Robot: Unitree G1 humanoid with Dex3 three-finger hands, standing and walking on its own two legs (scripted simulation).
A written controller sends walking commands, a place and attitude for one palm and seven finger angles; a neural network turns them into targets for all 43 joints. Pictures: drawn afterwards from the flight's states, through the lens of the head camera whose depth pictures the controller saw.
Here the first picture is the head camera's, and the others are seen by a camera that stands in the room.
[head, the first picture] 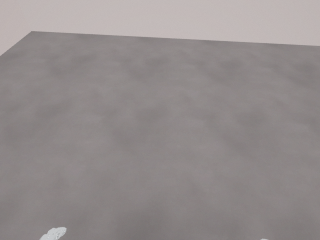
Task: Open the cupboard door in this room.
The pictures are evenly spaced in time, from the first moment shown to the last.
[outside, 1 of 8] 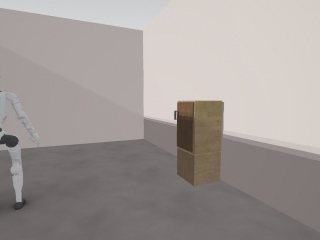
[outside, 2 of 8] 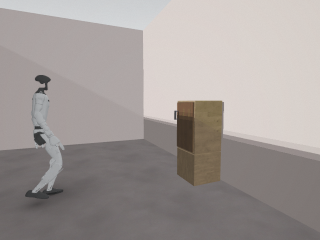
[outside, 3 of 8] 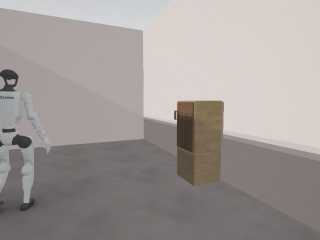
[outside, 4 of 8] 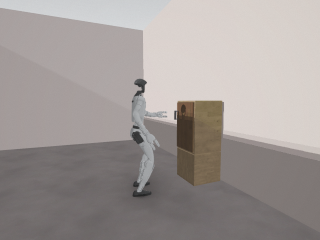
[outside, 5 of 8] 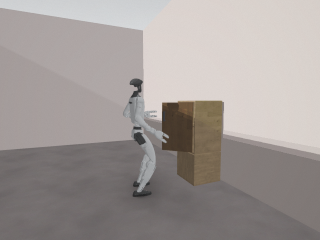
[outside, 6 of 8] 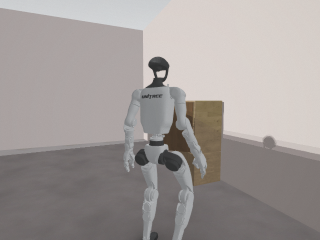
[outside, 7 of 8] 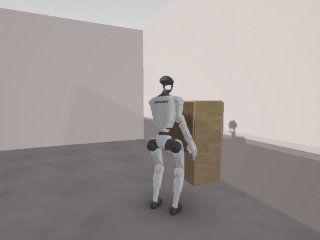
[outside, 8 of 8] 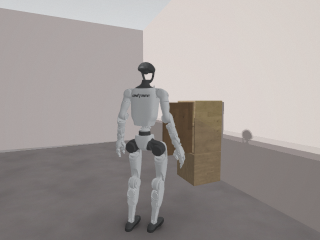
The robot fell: no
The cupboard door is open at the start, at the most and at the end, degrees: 0 92 91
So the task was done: yes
